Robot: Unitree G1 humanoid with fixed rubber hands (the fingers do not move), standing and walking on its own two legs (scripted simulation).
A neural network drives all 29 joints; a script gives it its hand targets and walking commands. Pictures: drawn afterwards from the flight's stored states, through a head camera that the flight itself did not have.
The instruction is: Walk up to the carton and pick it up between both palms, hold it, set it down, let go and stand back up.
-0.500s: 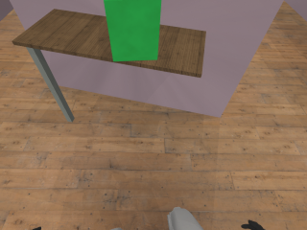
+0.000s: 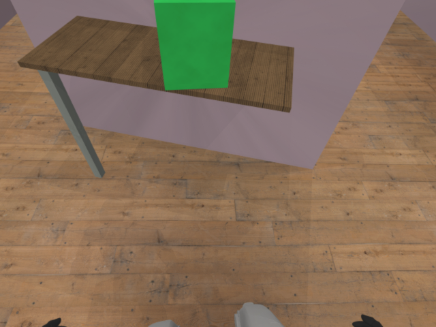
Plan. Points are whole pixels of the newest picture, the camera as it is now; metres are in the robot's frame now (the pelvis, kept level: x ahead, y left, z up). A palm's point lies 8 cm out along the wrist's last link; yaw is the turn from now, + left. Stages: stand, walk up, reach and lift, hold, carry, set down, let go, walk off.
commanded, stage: walk up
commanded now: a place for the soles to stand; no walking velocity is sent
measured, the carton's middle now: (193, 33) +0.89 +0.05 +0.09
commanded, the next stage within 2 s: none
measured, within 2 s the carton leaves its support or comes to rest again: neither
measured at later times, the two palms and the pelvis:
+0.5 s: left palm out of the picture +0.08 +0.28 -0.08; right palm out of the picture +0.05 -0.34 -0.09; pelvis -0.03 -0.03 +0.00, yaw -2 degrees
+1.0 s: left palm out of the picture +0.08 +0.29 -0.08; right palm out of the picture +0.03 -0.33 -0.08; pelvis -0.04 -0.01 +0.01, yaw -3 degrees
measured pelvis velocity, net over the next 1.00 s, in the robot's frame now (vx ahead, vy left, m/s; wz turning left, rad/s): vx -0.04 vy -0.01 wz -0.05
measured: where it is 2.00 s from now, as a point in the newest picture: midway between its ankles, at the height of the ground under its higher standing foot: outside the picture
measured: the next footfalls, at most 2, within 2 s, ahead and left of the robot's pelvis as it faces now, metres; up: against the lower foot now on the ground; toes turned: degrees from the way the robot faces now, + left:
right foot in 0.26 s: +0.03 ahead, -0.17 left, +0.00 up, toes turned +2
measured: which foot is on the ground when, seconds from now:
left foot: down 0.00-1.00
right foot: up 0.00-0.24, down 0.26-1.00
